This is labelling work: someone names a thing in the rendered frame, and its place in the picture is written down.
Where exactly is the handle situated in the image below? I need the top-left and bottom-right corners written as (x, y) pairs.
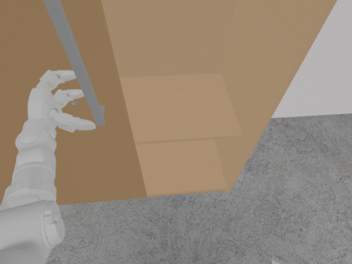
top-left (43, 0), bottom-right (105, 126)

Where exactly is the wardrobe door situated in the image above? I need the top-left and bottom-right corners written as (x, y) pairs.
top-left (0, 0), bottom-right (147, 205)

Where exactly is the robot left hand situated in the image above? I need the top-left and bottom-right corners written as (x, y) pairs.
top-left (27, 70), bottom-right (96, 133)

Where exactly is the robot left forearm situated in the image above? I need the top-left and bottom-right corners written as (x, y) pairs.
top-left (0, 118), bottom-right (57, 211)

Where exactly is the robot left upper arm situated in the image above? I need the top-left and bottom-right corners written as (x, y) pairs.
top-left (0, 200), bottom-right (65, 264)

